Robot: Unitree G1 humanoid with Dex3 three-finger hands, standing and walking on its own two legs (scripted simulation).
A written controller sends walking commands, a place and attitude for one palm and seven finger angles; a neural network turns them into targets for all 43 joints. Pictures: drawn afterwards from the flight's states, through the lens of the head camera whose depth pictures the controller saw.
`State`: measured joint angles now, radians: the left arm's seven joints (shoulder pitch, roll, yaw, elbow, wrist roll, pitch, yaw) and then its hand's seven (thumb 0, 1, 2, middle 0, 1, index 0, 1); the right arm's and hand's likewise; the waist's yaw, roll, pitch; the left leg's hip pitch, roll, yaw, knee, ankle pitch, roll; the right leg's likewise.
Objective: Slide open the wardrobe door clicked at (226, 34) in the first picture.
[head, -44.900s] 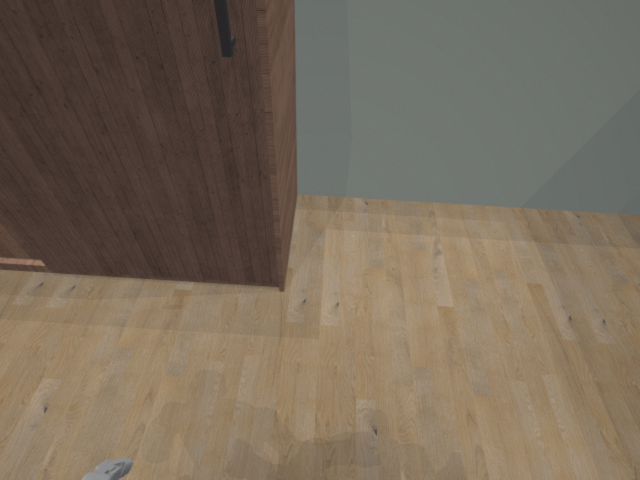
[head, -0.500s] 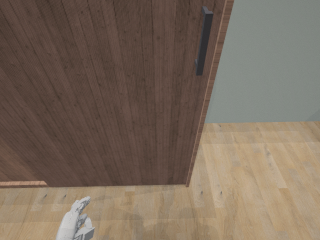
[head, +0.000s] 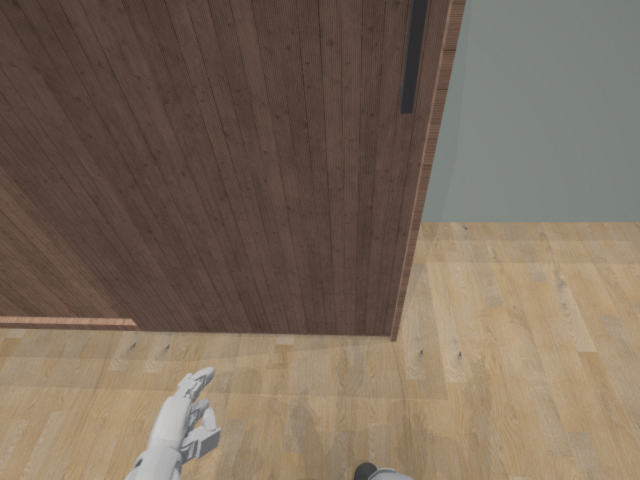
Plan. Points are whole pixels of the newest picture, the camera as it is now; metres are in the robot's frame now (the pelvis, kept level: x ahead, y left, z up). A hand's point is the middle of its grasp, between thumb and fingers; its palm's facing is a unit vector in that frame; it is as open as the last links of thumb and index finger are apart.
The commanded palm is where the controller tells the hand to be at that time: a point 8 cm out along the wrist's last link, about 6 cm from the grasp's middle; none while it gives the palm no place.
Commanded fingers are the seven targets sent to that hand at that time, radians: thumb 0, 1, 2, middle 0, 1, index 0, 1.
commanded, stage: step back with the hand held close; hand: right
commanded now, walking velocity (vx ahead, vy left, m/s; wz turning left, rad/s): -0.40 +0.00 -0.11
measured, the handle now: (411, 50) +0.63 -0.14 +0.23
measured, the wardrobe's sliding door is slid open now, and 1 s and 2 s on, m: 0.00 0.00 0.00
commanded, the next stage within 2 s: stop stepping back and stand still in 0.04 s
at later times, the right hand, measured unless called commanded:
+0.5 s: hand out of the picture +0.08 -0.30 +0.18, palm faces +0.56 +0.78 -0.29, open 7.4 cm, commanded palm +0.03 -0.32 +0.18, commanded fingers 0.00 -0.90 -0.90 0.20 0.30 0.20 0.30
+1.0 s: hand out of the picture +0.05 -0.33 +0.17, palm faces +0.59 +0.73 -0.36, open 7.4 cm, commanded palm -0.02 -0.36 +0.18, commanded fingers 0.00 -0.90 -0.90 0.20 0.30 0.20 0.30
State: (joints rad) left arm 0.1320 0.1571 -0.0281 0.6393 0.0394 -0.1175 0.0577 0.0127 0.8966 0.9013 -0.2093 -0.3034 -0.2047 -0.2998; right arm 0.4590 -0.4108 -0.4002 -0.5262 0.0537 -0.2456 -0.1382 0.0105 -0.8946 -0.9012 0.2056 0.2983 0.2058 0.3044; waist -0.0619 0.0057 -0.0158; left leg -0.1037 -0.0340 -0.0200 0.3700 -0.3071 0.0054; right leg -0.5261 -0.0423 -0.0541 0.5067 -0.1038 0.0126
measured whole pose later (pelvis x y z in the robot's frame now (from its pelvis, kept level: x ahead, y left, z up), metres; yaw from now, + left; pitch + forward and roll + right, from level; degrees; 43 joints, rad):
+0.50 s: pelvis -0.11 -0.01 +0.01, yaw -1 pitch -1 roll +0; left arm 0.32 0.22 0.01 0.71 0.01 -0.08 0.09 0.02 0.90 0.90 -0.21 -0.30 -0.20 -0.30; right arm 0.45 -0.37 -0.40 -0.40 0.02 -0.15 -0.17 0.01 -0.89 -0.90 0.21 0.30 0.21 0.31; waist -0.03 0.06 -0.12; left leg -0.23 0.00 0.10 0.50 -0.26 0.06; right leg -0.38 -0.03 0.00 0.80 -0.38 -0.02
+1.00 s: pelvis -0.13 -0.04 -0.01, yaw -6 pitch -3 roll -1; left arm 0.25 0.20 0.00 0.68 0.01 -0.14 0.08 0.02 0.90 0.90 -0.21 -0.30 -0.20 -0.30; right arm 0.44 -0.36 -0.41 -0.39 0.02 -0.20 -0.16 0.01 -0.89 -0.90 0.21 0.30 0.21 0.30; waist -0.01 0.04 -0.02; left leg -0.29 -0.01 0.01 0.69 -0.39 0.01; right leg -0.28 -0.01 -0.05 0.60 -0.25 0.00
